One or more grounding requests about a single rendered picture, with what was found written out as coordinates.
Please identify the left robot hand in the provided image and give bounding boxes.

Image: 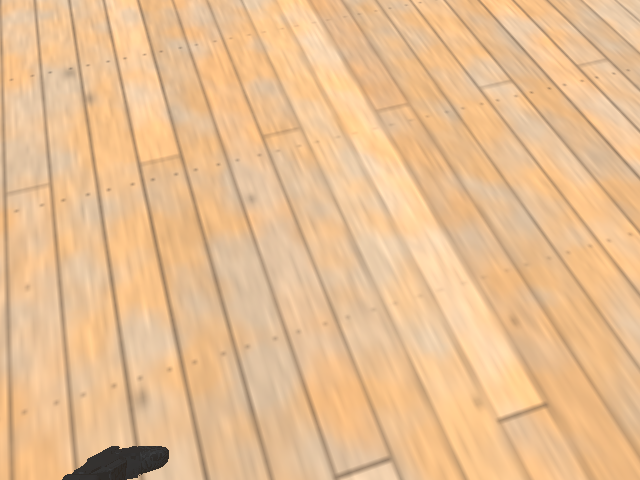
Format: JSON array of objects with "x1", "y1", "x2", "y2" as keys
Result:
[{"x1": 62, "y1": 446, "x2": 169, "y2": 480}]

